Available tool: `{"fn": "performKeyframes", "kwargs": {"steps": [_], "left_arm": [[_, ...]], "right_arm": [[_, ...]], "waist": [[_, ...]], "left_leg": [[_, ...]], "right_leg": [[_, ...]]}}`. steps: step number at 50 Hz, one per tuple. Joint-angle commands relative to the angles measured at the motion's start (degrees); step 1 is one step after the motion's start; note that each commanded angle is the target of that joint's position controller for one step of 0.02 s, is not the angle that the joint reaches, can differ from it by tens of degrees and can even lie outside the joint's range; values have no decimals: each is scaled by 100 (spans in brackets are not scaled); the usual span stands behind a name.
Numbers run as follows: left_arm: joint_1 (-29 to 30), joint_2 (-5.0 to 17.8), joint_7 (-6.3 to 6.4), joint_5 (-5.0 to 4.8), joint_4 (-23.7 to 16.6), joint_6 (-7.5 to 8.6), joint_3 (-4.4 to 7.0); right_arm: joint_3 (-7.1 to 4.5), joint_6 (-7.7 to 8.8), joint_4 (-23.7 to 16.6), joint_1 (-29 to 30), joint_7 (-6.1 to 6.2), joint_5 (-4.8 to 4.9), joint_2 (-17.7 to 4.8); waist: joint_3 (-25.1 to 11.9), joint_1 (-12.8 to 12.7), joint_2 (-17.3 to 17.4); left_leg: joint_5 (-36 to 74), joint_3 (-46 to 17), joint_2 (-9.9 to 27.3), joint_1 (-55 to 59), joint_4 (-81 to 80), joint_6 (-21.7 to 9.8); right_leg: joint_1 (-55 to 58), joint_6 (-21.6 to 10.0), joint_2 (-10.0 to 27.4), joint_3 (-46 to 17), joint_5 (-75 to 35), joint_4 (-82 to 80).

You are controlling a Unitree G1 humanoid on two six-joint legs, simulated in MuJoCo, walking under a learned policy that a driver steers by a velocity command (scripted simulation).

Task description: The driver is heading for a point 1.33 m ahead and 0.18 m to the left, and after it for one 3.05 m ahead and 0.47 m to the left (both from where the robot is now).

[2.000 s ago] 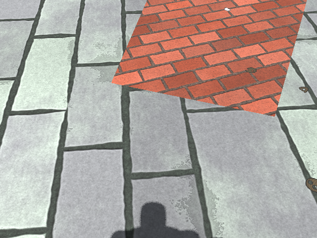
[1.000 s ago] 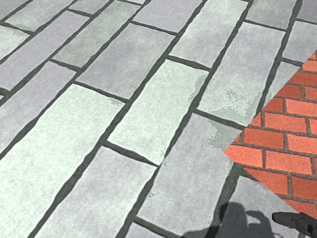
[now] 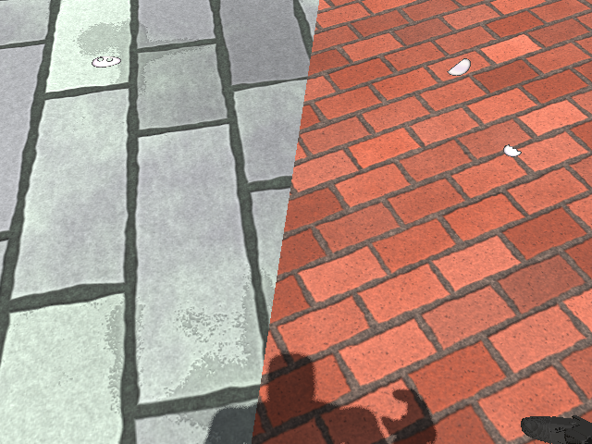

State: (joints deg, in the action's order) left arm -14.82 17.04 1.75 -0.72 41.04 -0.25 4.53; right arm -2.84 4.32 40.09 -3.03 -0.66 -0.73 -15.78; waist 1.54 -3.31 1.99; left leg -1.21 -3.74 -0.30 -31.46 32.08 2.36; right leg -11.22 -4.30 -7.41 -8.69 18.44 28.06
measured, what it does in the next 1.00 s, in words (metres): walks ahead: left foot, then right foot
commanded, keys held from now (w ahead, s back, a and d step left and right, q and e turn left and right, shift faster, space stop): no key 0.54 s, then w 0.46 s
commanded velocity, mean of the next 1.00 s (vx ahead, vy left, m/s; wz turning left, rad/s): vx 0.16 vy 0.00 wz -0.08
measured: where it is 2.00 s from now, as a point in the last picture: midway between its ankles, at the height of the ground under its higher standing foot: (360, 297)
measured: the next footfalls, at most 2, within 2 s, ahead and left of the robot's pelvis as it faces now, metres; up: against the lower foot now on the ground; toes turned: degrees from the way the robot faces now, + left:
left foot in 0.04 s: +0.18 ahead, +0.12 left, +0.00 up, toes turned -3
right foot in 0.32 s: +0.09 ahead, -0.13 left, +0.00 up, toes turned +0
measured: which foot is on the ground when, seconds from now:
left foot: up 0.00-0.02, down 0.04-1.00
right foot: down 0.00-0.04, up 0.06-0.30, down 0.32-0.78, up 0.80-1.00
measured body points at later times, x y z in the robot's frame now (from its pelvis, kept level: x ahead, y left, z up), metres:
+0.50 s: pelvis +0.08 +0.00 +0.00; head +0.09 -0.01 +0.44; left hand +0.19 +0.25 -0.12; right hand +0.20 -0.25 -0.12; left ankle +0.14 +0.12 -0.74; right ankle +0.05 -0.13 -0.74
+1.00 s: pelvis +0.21 +0.01 +0.01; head +0.24 +0.01 +0.46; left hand +0.40 +0.26 -0.09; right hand +0.19 -0.26 -0.12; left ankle +0.14 +0.11 -0.74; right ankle +0.29 -0.15 -0.68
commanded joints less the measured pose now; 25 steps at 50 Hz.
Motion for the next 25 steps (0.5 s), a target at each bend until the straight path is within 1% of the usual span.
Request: {"fn": "performKeyframes", "kwargs": {"steps": [1, 2, 3, 4, 5, 6, 7, 8, 9, 10, 11, 12, 13, 14, 15, 16, 17, 18, 19, 20, 21, 23, 25], "left_arm": [[139, 596, 22, 16, -337, 66, 108], [73, 400, 11, 101, -429, 115, 44], [-614, 247, -1, 143, -378, 171, -13], [-822, 418, -18, 109, -319, 146, -31], [-663, 778, -34, 54, -275, 48, 62], [-271, 801, -13, 22, -295, -79, 92], [-115, 749, 2, 25, -292, -199, 96], [-77, 677, 6, 42, -277, -282, 91], [-134, 493, -5, 38, -239, -315, 42], [-159, 313, -11, 48, -184, -300, -17], [-123, 192, -22, 70, -150, -263, -60], [-118, 181, -34, 76, -109, -229, -63], [-172, 201, -46, 76, -46, -206, -49], [-243, 195, -62, 91, 24, -191, -45], [-191, 214, -74, 135, 31, -188, -45], [-45, 364, -68, 223, -64, -180, -37], [157, 676, -44, 234, -153, -185, 16], [170, 567, -60, 208, -45, -161, 13], [252, 344, -74, 218, -65, -105, -53], [298, 279, -74, 237, -38, -48, -80], [322, 302, -70, 227, -36, 9, -79], [181, 286, -57, 184, 22, 97, -88], [48, 291, -43, 152, 75, 120, -92]], "right_arm": [[-220, 185, -333, -188, -19, -63, -655], [-253, 234, -366, -359, 21, -174, -886], [-271, 197, -406, -494, 60, -307, -1120], [-197, 98, -238, -811, 51, -225, -694], [-102, 37, -227, -777, 22, -34, -442], [-84, -33, -235, -627, 12, 6, -430], [-58, -92, -254, -392, 0, -1, -438], [-48, -136, -281, -133, -5, -18, -470], [-64, -192, -283, 80, -10, -50, -532], [-82, -234, -276, 175, -7, -71, -552], [-88, -264, -237, 110, 6, -66, -548], [-88, -285, -185, -7, 20, -50, -553], [-80, -299, -151, -48, 31, -18, -551], [-60, -310, -130, -52, 41, 16, -523], [-23, -307, -73, -175, 44, 35, -443], [22, -279, -7, -311, 29, 12, -345], [18, -252, -10, -426, 1, -51, -373], [21, -240, -19, -296, -7, -83, -333], [24, -233, -19, -160, 2, -89, -338], [24, -235, 26, -195, 17, -58, -289], [21, -243, 87, -271, 44, -37, -289], [10, -244, 176, -380, 67, -20, -298], [6, -244, 256, -403, 77, -4, -278]], "waist": [[-682, 358, -840], [-1040, 359, -494], [-1539, 74, 509], [-2002, 202, 1293], [-1764, 263, 749], [-1382, 322, 430], [-1027, 279, 313], [-782, 190, 333], [-614, 78, 468], [-557, 83, 629], [-624, 155, 734], [-745, 201, 756], [-837, 172, 708], [-863, 118, 662], [-826, 126, 586], [-757, 188, 362], [-524, 424, -142], [-346, 445, -586], [-216, 395, -615], [-175, 433, -676], [-134, 451, -698], [-172, 426, -577], [-223, 387, -458]], "left_leg": [[665, 115, 30, 1079, -890, -341], [2480, -357, 621, 1996, -801, -609], [4667, -1409, 1701, 3319, -409, -1494], [4439, -2461, 2397, 3740, -593, -2211], [2869, -2610, 2304, 3424, -768, -2146], [1695, -2318, 1999, 3075, -921, -1887], [836, -2023, 1798, 2581, -1122, -1709], [141, -1769, 1620, 2074, -1324, -1554], [-260, -1347, 1308, 1587, -1480, -1371], [-329, -1002, 1064, 1325, -1538, -1284], [-339, -830, 963, 1351, -1510, -1280], [-394, -795, 966, 1466, -1451, -1314], [-599, -758, 966, 1516, -1365, -1305], [-930, -709, 946, 1446, -1307, -1237], [-1415, -676, 871, 1319, -1301, -1053], [-1976, -612, 775, 1070, -1237, -751], [-2363, -300, 465, 963, -1071, -487], [-2078, 63, 216, 1386, -908, -290], [-1707, 102, 189, 1692, -677, -230], [-1438, 121, 193, 1831, -553, -269], [-1208, 111, 207, 1866, -481, -319], [-804, 95, 221, 1873, -420, -377], [-514, 99, 226, 1906, -372, -374]], "right_leg": [[387, -385, 1325, -1013, -3231, 418], [91, -146, 947, -824, -2716, 1045], [-864, 209, 379, -436, -486, 2157], [-1480, 543, 229, -207, 2161, 3015], [-1694, 694, 477, -266, 2263, 3450], [-1860, 813, 572, -142, 1985, 3722], [-1882, 873, 665, -45, 1747, 3667], [-1670, 894, 809, 14, 1499, 3331], [-1273, 899, 851, 213, 1312, 2708], [-905, 894, 809, 445, 1151, 2163], [-668, 873, 795, 557, 947, 1716], [-470, 836, 783, 611, 591, 1318], [-219, 777, 760, 675, 95, 842], [89, 688, 720, 766, -431, 297], [320, 579, 714, 766, -683, -81], [502, 428, 1014, 422, -940, -153], [154, 196, 1334, 48, -547, -192], [-581, 54, 1250, 47, 542, -323], [-910, 95, 1189, 54, 883, -501], [-1016, 188, 1177, 65, 779, -561], [-1009, 264, 1149, 97, 501, -540], [-835, 327, 1118, 147, -54, -382], [-707, 326, 1084, 187, -378, -277]]}}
